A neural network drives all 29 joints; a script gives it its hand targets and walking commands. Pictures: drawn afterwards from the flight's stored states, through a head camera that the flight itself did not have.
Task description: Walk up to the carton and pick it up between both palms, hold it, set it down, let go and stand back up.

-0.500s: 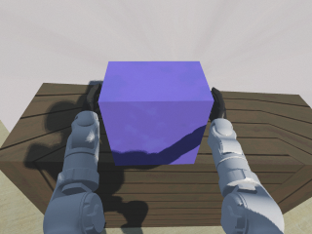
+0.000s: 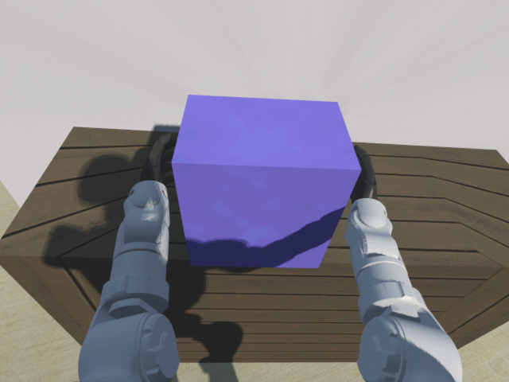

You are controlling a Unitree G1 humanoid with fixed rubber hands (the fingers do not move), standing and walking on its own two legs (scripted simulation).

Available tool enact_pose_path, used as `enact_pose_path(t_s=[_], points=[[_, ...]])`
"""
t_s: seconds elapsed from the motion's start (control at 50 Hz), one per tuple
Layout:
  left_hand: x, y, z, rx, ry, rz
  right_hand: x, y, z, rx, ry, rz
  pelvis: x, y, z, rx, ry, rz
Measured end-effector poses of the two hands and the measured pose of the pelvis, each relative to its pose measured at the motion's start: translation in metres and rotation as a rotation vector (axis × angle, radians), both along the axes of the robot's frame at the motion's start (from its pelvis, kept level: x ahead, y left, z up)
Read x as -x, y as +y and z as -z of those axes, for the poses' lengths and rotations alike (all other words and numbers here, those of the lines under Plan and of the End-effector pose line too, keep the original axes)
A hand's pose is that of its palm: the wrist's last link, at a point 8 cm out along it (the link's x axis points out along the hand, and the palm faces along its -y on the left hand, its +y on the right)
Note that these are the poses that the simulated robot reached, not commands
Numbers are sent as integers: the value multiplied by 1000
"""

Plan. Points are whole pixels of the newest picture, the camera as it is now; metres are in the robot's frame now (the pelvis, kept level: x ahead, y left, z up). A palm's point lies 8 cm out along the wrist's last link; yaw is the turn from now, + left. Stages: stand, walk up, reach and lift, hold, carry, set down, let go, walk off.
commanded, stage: set down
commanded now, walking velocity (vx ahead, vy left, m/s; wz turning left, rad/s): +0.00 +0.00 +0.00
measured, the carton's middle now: (259, 189) +0.43 +0.04 +0.07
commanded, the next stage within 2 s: none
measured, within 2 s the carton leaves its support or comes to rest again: neither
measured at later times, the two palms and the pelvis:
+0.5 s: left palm (157, 182) +0.39 +0.20 +0.10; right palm (361, 199) +0.40 -0.13 +0.10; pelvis +0.01 +0.00 +0.00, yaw -1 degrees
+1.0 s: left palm (157, 184) +0.39 +0.20 +0.10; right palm (361, 199) +0.40 -0.13 +0.10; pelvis +0.01 +0.00 +0.00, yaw -1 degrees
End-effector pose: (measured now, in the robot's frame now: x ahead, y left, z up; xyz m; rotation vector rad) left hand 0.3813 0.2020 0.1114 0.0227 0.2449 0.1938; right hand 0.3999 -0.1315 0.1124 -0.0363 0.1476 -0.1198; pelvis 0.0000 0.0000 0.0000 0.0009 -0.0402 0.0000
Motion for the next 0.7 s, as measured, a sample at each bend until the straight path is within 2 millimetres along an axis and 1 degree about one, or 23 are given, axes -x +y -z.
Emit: enact_pose_path(t_s=[0.1,0.2,0.7], points=[[-4,-3,3,0,-9,-1,-1,-4,7,6,4,4,-2,0,0,-1,8,8],[-6,-2,5,-2,-24,-5,-3,-2,8,9,-12,-8,-5,-1,0,-1,17,12],[-6,-1,9,8,-60,-2,-3,-2,12,11,-52,3,-7,2,0,-3,10,13]])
